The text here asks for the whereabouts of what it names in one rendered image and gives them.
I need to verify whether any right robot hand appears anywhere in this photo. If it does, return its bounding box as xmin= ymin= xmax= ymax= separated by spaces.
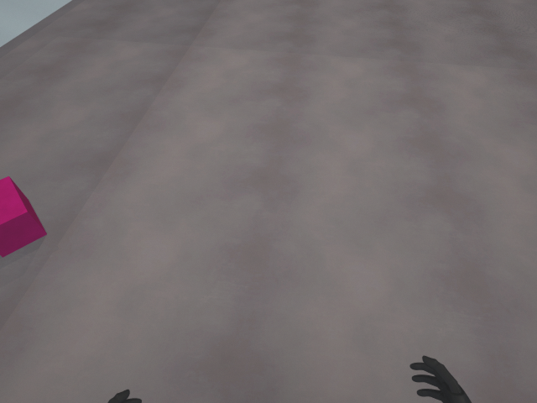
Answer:
xmin=410 ymin=356 xmax=472 ymax=403

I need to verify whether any carton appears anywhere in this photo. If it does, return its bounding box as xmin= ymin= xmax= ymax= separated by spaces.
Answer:
xmin=0 ymin=176 xmax=47 ymax=257

